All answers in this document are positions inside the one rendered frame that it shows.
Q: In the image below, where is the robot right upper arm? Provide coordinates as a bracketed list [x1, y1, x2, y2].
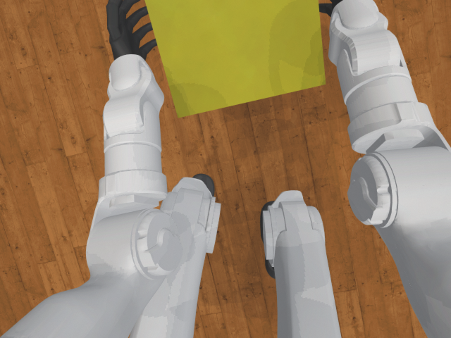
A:
[347, 146, 451, 338]

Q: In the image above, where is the right robot thigh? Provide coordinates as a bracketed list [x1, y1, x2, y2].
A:
[263, 201, 342, 338]

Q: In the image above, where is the robot left forearm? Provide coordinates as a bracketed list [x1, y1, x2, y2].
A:
[89, 54, 168, 234]

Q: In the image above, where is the right robot hand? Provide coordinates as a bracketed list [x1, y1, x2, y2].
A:
[319, 0, 342, 17]

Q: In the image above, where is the carton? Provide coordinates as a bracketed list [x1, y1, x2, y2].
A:
[145, 0, 326, 118]

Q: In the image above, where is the left robot foot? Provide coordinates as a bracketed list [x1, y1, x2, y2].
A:
[192, 174, 215, 197]

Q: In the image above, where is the left robot hand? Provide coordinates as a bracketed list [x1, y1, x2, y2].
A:
[106, 0, 157, 60]

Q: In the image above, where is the robot right forearm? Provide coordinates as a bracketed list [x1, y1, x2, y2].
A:
[328, 0, 451, 154]

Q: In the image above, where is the robot left upper arm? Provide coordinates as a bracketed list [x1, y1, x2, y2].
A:
[0, 208, 183, 338]

